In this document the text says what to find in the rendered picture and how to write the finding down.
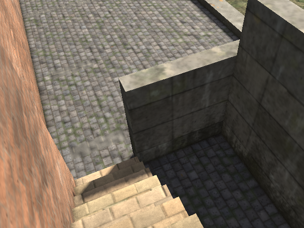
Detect stairs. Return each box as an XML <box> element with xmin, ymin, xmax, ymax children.
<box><xmin>70</xmin><ymin>157</ymin><xmax>203</xmax><ymax>228</ymax></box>

